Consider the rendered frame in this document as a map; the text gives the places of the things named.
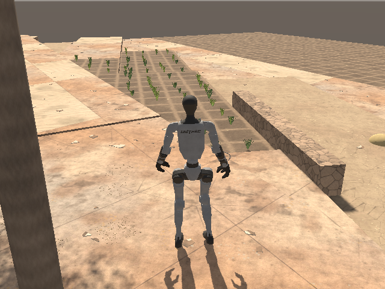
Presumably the right robot upper arm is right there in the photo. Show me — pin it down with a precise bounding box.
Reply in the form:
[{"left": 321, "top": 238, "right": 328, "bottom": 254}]
[{"left": 203, "top": 121, "right": 221, "bottom": 154}]

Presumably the right robot forearm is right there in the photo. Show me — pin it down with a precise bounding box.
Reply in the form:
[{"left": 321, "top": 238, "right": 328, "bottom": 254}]
[{"left": 215, "top": 144, "right": 228, "bottom": 167}]

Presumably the left robot upper arm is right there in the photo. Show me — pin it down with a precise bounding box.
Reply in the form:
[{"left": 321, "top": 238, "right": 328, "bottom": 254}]
[{"left": 161, "top": 122, "right": 178, "bottom": 155}]

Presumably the robot left hand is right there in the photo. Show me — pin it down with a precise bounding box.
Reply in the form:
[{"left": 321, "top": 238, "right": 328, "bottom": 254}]
[{"left": 156, "top": 161, "right": 170, "bottom": 172}]

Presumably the right robot thigh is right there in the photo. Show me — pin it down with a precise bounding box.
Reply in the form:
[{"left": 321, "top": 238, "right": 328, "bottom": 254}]
[{"left": 199, "top": 167, "right": 213, "bottom": 205}]

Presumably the left robot forearm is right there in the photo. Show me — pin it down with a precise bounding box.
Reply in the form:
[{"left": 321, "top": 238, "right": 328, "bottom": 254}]
[{"left": 157, "top": 145, "right": 167, "bottom": 164}]

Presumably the robot thigh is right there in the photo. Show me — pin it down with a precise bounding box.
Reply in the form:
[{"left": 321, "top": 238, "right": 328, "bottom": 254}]
[
  {"left": 172, "top": 168, "right": 185, "bottom": 210},
  {"left": 199, "top": 167, "right": 213, "bottom": 205}
]

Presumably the left robot thigh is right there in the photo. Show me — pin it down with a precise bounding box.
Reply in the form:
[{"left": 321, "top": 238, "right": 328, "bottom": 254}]
[{"left": 172, "top": 168, "right": 185, "bottom": 210}]

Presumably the robot right hand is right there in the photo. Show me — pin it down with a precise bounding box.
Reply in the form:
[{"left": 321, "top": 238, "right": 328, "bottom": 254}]
[{"left": 217, "top": 164, "right": 230, "bottom": 178}]

